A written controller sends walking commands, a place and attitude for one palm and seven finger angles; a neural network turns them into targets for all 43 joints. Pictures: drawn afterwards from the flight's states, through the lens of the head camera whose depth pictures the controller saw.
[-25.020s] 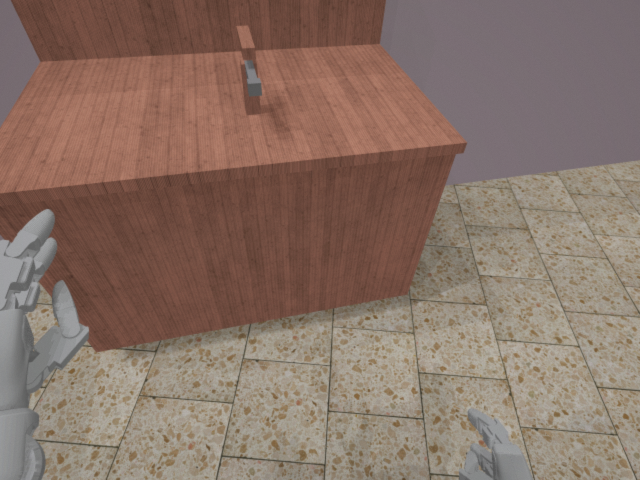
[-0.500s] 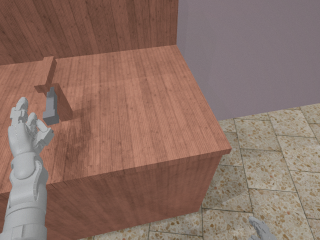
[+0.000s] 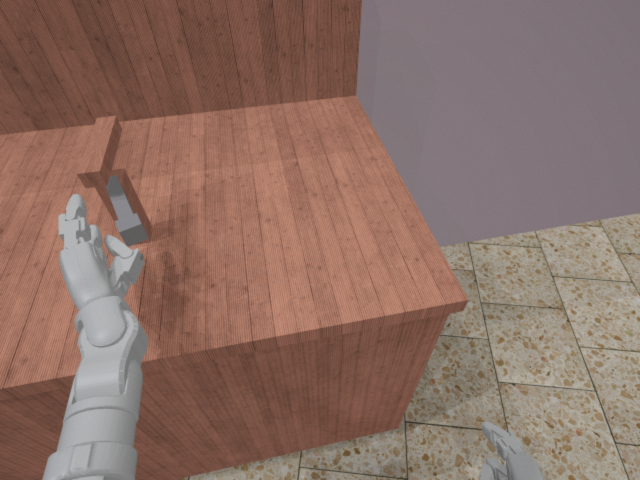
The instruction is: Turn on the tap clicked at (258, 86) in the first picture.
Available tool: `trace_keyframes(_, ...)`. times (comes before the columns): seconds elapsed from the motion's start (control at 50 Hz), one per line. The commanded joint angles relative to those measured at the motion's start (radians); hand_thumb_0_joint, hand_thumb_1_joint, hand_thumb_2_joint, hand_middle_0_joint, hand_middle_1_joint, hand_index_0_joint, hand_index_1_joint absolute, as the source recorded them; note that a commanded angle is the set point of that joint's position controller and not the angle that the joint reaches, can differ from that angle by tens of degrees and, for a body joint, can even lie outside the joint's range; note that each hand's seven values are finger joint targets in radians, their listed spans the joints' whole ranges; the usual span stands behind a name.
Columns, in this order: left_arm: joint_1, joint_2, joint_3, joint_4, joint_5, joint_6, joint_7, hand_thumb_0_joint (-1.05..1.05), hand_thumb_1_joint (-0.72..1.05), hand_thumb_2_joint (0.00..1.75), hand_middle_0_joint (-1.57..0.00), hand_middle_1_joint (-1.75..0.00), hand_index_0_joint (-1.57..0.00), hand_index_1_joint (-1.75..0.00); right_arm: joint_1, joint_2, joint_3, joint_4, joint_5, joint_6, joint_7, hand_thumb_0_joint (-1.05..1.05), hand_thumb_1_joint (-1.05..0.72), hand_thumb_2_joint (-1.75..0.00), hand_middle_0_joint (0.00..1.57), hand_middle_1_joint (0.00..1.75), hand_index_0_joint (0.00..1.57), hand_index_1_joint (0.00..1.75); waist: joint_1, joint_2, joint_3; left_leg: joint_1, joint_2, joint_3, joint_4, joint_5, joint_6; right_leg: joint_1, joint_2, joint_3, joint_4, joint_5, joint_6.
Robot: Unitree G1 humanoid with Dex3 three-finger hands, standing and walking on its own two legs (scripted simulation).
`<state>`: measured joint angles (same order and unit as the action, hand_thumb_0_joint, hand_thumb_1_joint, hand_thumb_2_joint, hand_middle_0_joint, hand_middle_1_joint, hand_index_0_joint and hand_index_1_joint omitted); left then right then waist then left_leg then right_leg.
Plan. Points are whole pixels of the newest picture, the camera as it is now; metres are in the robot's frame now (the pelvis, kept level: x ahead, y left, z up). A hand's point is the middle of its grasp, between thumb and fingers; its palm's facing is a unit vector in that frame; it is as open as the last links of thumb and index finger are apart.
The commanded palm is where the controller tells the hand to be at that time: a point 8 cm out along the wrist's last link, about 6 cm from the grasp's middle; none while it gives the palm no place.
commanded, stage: push the lever round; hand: left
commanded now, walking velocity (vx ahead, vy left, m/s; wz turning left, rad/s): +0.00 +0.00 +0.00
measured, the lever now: (132, 230) +0.39 +0.28 +0.11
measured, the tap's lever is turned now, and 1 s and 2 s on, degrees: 21 46 67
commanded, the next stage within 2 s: none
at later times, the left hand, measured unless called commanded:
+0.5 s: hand (162, 243) +0.38 +0.24 +0.10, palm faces +0.68 -0.73 -0.05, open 7.6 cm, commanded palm +0.33 +0.25 +0.10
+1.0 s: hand (180, 231) +0.40 +0.22 +0.10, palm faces +0.75 -0.65 -0.05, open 7.5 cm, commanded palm +0.35 +0.23 +0.10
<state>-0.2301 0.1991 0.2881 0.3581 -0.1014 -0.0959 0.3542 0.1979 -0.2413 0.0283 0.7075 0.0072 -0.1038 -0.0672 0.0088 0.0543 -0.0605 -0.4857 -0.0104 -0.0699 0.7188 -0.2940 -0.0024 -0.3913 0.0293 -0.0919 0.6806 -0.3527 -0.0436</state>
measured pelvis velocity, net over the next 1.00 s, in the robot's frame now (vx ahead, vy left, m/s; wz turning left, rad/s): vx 0.01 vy -0.01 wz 0.00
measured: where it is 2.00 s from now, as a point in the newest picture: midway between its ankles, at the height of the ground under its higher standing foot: outside the picture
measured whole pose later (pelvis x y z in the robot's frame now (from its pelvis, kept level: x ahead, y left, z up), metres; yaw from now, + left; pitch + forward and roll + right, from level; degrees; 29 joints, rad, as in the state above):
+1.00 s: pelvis +0.01 -0.01 +0.00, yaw +0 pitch +5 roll -1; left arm -0.43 0.07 0.27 0.49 0.01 0.00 0.72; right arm 0.19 -0.22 -0.01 0.74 -0.04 -0.01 -0.03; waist -0.02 0.05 -0.09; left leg -0.51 0.00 -0.07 0.72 -0.30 -0.01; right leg -0.41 0.04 -0.09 0.68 -0.36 -0.05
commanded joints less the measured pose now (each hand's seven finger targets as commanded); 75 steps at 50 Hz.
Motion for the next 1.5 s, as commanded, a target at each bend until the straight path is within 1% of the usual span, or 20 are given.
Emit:
trace_keyframes(0.0,-0.367,0.171,-0.004,-0.251,0.030,-0.056,0.036,0.00,0.90,0.90,-0.15,-0.15,-0.15,-0.15,-0.087,-0.133,-0.050,-0.135,0.003,-0.036,-0.005,0.00,-0.90,-0.90,0.20,0.30,0.20,0.30,-0.024,-0.012,-0.225,0.166,-0.007,-0.017,-0.107,0.074,0.026,0.007,-0.007,0.059,-0.129,0.162,0.013)
trace_keyframes(0.16,-0.430,0.180,0.013,-0.209,0.056,-0.011,0.109,0.00,0.90,0.90,-0.15,-0.15,-0.15,-0.15,-0.099,-0.133,-0.050,-0.123,-0.004,-0.002,-0.011,0.00,-0.90,-0.90,0.20,0.30,0.20,0.30,-0.034,-0.019,-0.205,0.138,-0.009,-0.014,-0.113,0.032,0.028,0.000,-0.010,0.067,-0.146,0.122,0.016)
trace_keyframes(0.22,-0.477,0.126,-0.037,-0.215,0.068,-0.008,0.132,0.00,0.90,0.90,-0.15,-0.15,-0.15,-0.15,-0.100,-0.127,-0.050,-0.126,-0.010,0.004,-0.008,0.00,-0.90,-0.90,0.20,0.30,0.20,0.30,-0.045,-0.009,-0.224,0.151,-0.011,-0.009,-0.104,0.053,0.028,-0.001,-0.013,0.065,-0.140,0.142,0.016)
trace_keyframes(0.26,-0.448,0.151,-0.004,-0.222,0.081,-0.010,0.154,0.00,0.90,0.90,-0.15,-0.15,-0.15,-0.15,-0.094,-0.128,-0.057,-0.122,-0.014,0.009,-0.005,0.00,-0.90,-0.90,0.20,0.30,0.20,0.30,-0.030,0.002,-0.263,0.165,-0.009,-0.014,-0.100,0.082,0.025,0.011,-0.008,0.062,-0.130,0.157,0.012)
trace_keyframes(0.28,-0.450,0.106,-0.041,-0.222,0.080,-0.009,0.159,0.00,0.90,0.90,-0.15,-0.15,-0.15,-0.15,-0.096,-0.122,-0.056,-0.128,-0.014,0.011,-0.001,0.00,-0.90,-0.90,0.20,0.30,0.20,0.30,-0.036,0.003,-0.265,0.166,-0.010,-0.011,-0.095,0.089,0.025,0.010,-0.011,0.062,-0.127,0.164,0.014)
trace_keyframes(0.3,-0.445,0.120,-0.020,-0.194,0.078,-0.006,0.169,0.00,0.90,0.90,-0.15,-0.15,-0.15,-0.15,-0.090,-0.124,-0.058,-0.123,-0.014,0.013,-0.001,0.00,-0.90,-0.90,0.20,0.30,0.20,0.30,-0.036,-0.043,-0.245,0.148,-0.008,-0.011,-0.095,0.085,0.026,0.014,-0.010,0.059,-0.132,0.163,0.015)
trace_keyframes(0.46,-0.491,0.144,0.015,-0.164,0.099,0.015,0.216,0.00,0.90,0.90,-0.15,-0.15,-0.15,-0.15,-0.091,-0.121,-0.061,-0.119,-0.019,0.040,-0.002,0.00,-0.90,-0.90,0.20,0.30,0.20,0.30,-0.034,-0.028,-0.240,0.130,-0.010,0.003,-0.089,0.097,0.030,0.023,-0.013,0.068,-0.143,0.171,0.015)
trace_keyframes(0.6,-0.535,0.052,-0.058,-0.179,0.114,0.007,0.262,0.00,0.90,0.90,-0.15,-0.15,-0.15,-0.15,-0.094,-0.114,-0.068,-0.116,-0.026,0.036,0.012,0.00,-0.90,-0.90,0.20,0.30,0.20,0.30,-0.047,-0.030,-0.258,0.155,-0.005,0.000,-0.079,0.120,0.026,0.008,-0.012,0.059,-0.132,0.183,0.014)
trace_keyframes(0.76,-0.562,0.065,-0.026,-0.122,0.134,0.030,0.312,0.00,0.90,0.90,-0.15,-0.15,-0.15,-0.15,-0.091,-0.113,-0.074,-0.097,-0.033,0.046,0.018,0.00,-0.90,-0.90,0.20,0.30,0.20,0.30,-0.042,-0.029,-0.263,0.140,-0.006,0.004,-0.080,0.126,0.022,0.012,-0.014,0.058,-0.135,0.179,0.012)
trace_keyframes(0.9,-0.608,0.004,-0.056,-0.098,0.145,0.033,0.355,0.00,0.90,0.90,-0.15,-0.15,-0.15,-0.15,-0.090,-0.104,-0.078,-0.097,-0.042,0.049,0.032,0.00,-0.90,-0.90,0.20,0.30,0.20,0.30,-0.045,-0.045,-0.287,0.148,-0.005,0.009,-0.070,0.166,0.020,0.016,-0.017,0.052,-0.124,0.214,0.012)
trace_keyframes(0.96,-0.608,0.040,-0.012,-0.072,0.157,0.039,0.373,0.00,0.90,0.90,-0.15,-0.15,-0.15,-0.15,-0.083,-0.106,-0.083,-0.084,-0.047,0.055,0.033,0.00,-0.90,-0.90,0.20,0.30,0.20,0.30,-0.038,-0.045,-0.289,0.140,-0.004,0.009,-0.068,0.172,0.019,0.018,-0.016,0.052,-0.127,0.217,0.011)
trace_keyframes(1.02,-0.663,-0.015,-0.064,-0.062,0.162,0.041,0.387,0.00,0.90,0.90,-0.15,-0.15,-0.15,-0.15,-0.088,-0.099,-0.081,-0.086,-0.048,0.055,0.040,0.00,-0.90,-0.90,0.20,0.30,0.20,0.30,-0.055,-0.047,-0.280,0.144,-0.003,0.011,-0.064,0.168,0.019,-0.001,-0.018,0.049,-0.126,0.209,0.012)
trace_keyframes(1.06,-0.664,0.025,-0.018,-0.041,0.168,0.042,0.400,0.00,0.90,0.90,-0.15,-0.15,-0.15,-0.15,-0.085,-0.103,-0.086,-0.074,-0.051,0.057,0.039,0.00,-0.90,-0.90,0.20,0.30,0.20,0.30,-0.046,-0.049,-0.282,0.133,-0.002,0.006,-0.070,0.155,0.016,0.001,-0.016,0.048,-0.127,0.191,0.009)
trace_keyframes(1.08,-0.691,-0.021,-0.062,-0.037,0.168,0.042,0.402,0.00,0.90,0.90,-0.15,-0.15,-0.15,-0.15,-0.091,-0.098,-0.082,-0.081,-0.050,0.056,0.043,0.00,-0.90,-0.90,0.20,0.30,0.20,0.30,-0.058,-0.053,-0.278,0.134,-0.004,0.009,-0.069,0.146,0.017,-0.009,-0.018,0.047,-0.126,0.184,0.013)
trace_keyframes(1.12,-0.715,-0.018,-0.051,-0.019,0.171,0.039,0.416,0.00,0.90,0.90,-0.15,-0.15,-0.15,-0.15,-0.084,-0.096,-0.084,-0.076,-0.055,0.053,0.046,0.00,-0.90,-0.90,0.20,0.30,0.20,0.30,-0.056,-0.046,-0.289,0.132,-0.005,0.014,-0.063,0.151,0.018,-0.010,-0.019,0.050,-0.126,0.191,0.013)
trace_keyframes(1.16,-0.702,0.032,0.006,0.010,0.179,0.045,0.432,0.00,0.90,0.90,-0.15,-0.15,-0.15,-0.15,-0.077,-0.101,-0.088,-0.064,-0.058,0.060,0.046,0.00,-0.90,-0.90,0.20,0.30,0.20,0.30,-0.045,-0.046,-0.301,0.120,-0.006,0.010,-0.063,0.152,0.016,-0.001,-0.018,0.047,-0.124,0.189,0.011)
trace_keyframes(1.32,-0.787,-0.036,-0.044,0.053,0.201,0.049,0.466,0.00,0.90,0.90,-0.15,-0.15,-0.15,-0.15,-0.067,-0.094,-0.091,-0.062,-0.064,0.063,0.066,0.00,-0.90,-0.90,0.20,0.30,0.20,0.30,-0.064,-0.054,-0.315,0.118,-0.002,0.015,-0.044,0.174,0.017,-0.028,-0.018,0.041,-0.107,0.204,0.011)
trace_keyframes(1.44,-0.801,-0.022,-0.031,0.075,0.207,0.041,0.472,0.00,0.90,0.90,-0.15,-0.15,-0.15,-0.15,-0.056,-0.095,-0.094,-0.059,-0.066,0.065,0.069,0.00,-0.90,-0.90,0.20,0.30,0.20,0.30,-0.066,-0.053,-0.328,0.102,-0.004,0.023,-0.035,0.163,0.021,-0.025,-0.019,0.048,-0.108,0.204,0.014)
trace_keyframes(1.46,-0.807,0.019,0.006,0.081,0.212,0.040,0.474,0.00,0.90,0.90,-0.15,-0.15,-0.15,-0.15,-0.052,-0.101,-0.097,-0.048,-0.065,0.068,0.065,0.00,-0.90,-0.90,0.20,0.30,0.20,0.30,-0.062,-0.059,-0.321,0.097,-0.002,0.013,-0.042,0.152,0.018,-0.026,-0.017,0.047,-0.110,0.189,0.011)
trace_keyframes(1.48,-0.827,-0.016,-0.027,0.061,0.211,0.035,0.472,0.00,0.90,0.90,-0.15,-0.15,-0.15,-0.15,-0.055,-0.095,-0.094,-0.059,-0.064,0.067,0.069,0.00,-0.90,-0.90,0.20,0.30,0.20,0.30,-0.066,-0.043,-0.332,0.108,-0.003,0.016,-0.043,0.161,0.018,-0.025,-0.018,0.045,-0.103,0.198,0.012)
